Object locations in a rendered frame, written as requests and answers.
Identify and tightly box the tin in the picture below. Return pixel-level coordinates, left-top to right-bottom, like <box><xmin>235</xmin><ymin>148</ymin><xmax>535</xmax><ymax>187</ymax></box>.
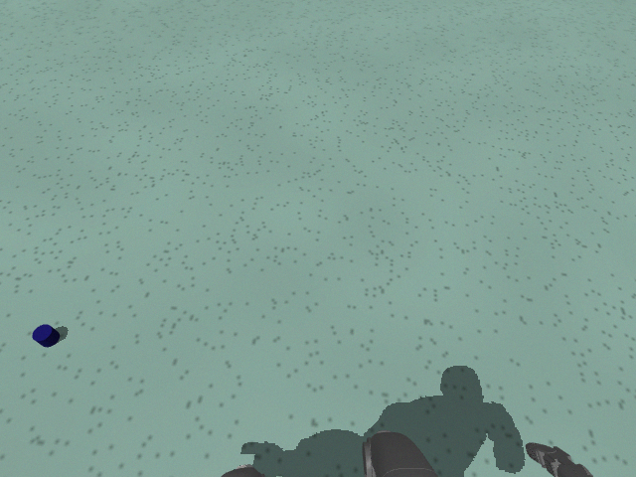
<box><xmin>32</xmin><ymin>324</ymin><xmax>60</xmax><ymax>347</ymax></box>

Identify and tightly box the right robot hand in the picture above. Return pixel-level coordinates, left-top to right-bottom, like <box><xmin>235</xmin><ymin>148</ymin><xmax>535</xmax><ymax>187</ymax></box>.
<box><xmin>526</xmin><ymin>442</ymin><xmax>593</xmax><ymax>477</ymax></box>

